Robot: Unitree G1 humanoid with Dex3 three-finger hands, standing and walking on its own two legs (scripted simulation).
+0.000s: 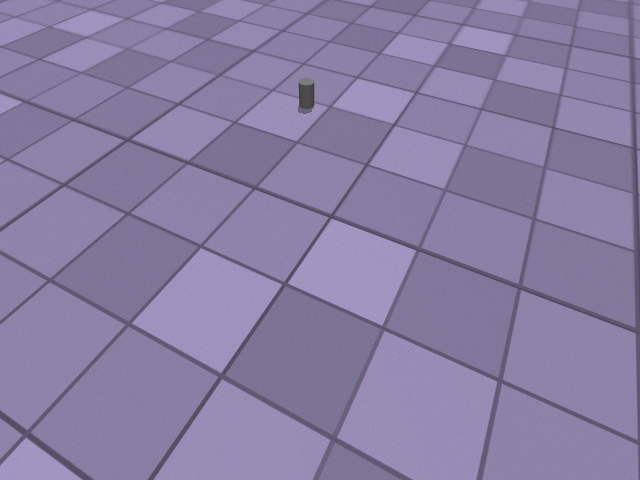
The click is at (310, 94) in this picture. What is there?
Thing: squat round
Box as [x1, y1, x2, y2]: [299, 78, 313, 108]
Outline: 302,78 299,80 299,105 303,108 309,108 313,106 313,80 310,78
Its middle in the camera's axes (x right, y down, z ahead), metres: -0.07 -0.86 +2.28
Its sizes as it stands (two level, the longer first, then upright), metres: 0.089 0.089 0.148
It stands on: the floor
